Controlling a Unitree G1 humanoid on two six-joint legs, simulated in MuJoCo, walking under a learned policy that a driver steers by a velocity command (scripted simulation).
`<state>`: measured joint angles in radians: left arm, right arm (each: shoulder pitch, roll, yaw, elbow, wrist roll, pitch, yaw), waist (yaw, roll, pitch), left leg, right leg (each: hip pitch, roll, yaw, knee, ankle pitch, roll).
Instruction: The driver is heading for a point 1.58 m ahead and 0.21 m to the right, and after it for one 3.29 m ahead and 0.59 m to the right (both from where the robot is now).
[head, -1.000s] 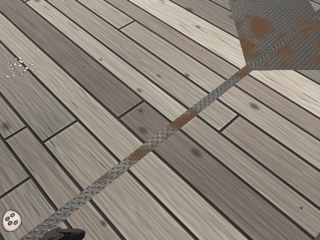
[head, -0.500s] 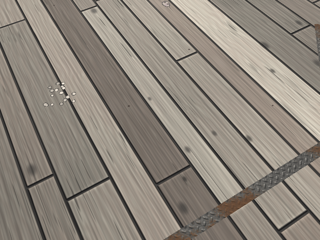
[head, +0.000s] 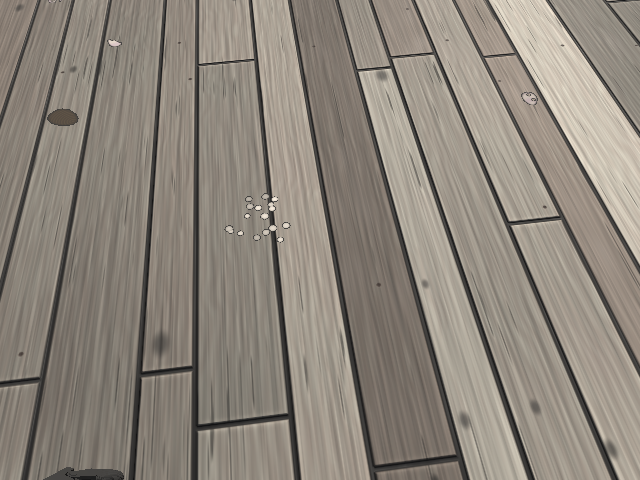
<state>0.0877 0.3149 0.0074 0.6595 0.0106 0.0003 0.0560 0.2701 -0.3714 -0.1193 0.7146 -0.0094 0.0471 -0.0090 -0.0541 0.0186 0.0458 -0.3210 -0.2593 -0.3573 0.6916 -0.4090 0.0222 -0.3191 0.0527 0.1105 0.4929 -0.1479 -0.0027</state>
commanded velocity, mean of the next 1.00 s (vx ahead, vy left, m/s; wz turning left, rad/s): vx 0.01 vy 0.00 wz -0.27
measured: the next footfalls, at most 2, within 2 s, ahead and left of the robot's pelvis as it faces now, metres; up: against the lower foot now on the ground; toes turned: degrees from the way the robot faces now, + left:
left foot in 0.40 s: +0.00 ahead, +0.09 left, +0.00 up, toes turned +0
right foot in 0.80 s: -0.02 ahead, -0.14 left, +0.00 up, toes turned -19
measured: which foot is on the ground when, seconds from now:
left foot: up 0.00-0.38, down 0.40-0.80, up 0.82-1.00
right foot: down 0.00-0.40, up 0.42-0.78, down 0.80-1.00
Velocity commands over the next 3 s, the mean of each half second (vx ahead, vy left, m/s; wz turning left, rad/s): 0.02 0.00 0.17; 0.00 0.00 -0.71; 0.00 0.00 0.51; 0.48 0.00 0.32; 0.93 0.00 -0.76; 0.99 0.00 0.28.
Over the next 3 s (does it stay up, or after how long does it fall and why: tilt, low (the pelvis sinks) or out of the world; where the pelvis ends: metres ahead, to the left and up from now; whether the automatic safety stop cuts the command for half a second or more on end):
stays up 0.96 -0.29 0.00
